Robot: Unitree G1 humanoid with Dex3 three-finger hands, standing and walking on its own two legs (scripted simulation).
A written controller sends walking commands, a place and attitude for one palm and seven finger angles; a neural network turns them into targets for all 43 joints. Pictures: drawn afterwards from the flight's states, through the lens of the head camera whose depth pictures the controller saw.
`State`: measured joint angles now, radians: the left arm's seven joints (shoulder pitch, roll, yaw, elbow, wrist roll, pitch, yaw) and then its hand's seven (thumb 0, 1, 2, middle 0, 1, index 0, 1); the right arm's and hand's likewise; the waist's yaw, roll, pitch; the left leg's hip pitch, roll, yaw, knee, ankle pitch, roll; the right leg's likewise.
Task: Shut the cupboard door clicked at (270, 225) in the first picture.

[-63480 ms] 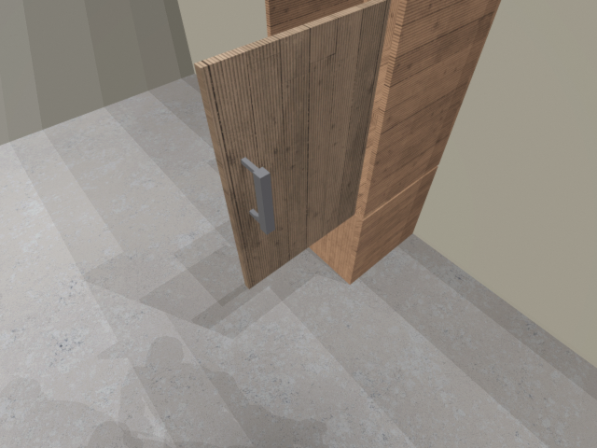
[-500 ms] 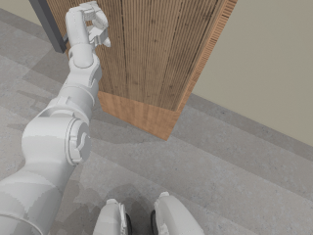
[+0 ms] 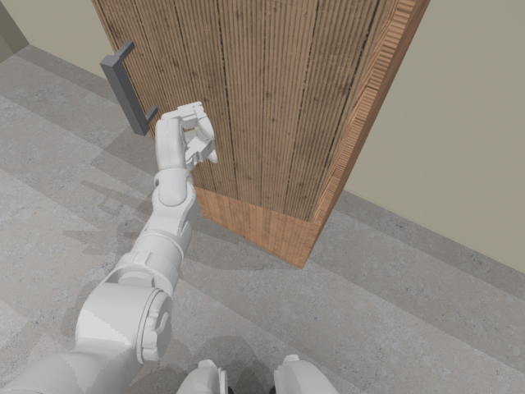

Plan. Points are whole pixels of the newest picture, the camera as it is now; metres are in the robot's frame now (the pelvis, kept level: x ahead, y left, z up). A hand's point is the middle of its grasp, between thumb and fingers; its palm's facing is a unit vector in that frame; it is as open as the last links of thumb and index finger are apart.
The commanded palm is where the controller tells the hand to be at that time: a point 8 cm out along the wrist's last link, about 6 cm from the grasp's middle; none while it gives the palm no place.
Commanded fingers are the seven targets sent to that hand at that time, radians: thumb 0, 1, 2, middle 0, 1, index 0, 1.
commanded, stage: pull the fist back off the door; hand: left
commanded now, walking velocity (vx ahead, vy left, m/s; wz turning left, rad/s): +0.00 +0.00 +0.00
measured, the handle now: (135, 91) +0.61 +0.17 +0.07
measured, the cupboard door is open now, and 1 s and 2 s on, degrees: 11 11 11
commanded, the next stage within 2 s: draw the hand back to the body in 0.14 s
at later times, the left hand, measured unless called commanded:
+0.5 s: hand (177, 161) +0.43 +0.08 +0.10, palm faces +0.08 -1.00 -0.06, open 3.1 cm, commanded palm +0.38 +0.14 +0.11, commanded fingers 0.00 0.90 0.90 -1.30 -1.50 -1.30 -1.50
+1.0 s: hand (41, 250) +0.29 +0.19 +0.17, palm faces +0.11 -0.97 -0.22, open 3.2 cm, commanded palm +0.25 +0.24 +0.19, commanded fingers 0.00 0.90 0.90 -0.81 -0.96 -0.81 -0.96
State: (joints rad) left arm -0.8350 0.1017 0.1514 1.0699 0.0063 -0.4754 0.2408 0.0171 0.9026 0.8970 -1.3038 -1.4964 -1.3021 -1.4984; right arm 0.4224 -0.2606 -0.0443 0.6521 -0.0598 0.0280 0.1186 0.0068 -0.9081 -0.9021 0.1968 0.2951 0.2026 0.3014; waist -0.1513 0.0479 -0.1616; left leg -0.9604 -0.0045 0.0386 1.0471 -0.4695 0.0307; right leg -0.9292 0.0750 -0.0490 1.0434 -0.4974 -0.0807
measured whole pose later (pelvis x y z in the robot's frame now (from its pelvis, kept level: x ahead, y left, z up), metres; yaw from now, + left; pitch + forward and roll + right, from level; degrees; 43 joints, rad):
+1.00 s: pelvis +0.01 +0.02 +0.07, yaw +1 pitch -1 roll +0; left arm 0.08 0.26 -0.01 0.01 -0.09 -0.05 0.05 0.02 0.90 0.90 -1.06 -1.23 -1.06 -1.23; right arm 0.15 -0.23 0.05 0.52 0.06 0.06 -0.07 0.01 -0.91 -0.90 0.20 0.30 0.20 0.30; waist 0.02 0.06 -0.04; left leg -0.25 -0.05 0.02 0.54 -0.29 0.06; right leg -0.20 0.04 -0.03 0.53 -0.32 -0.04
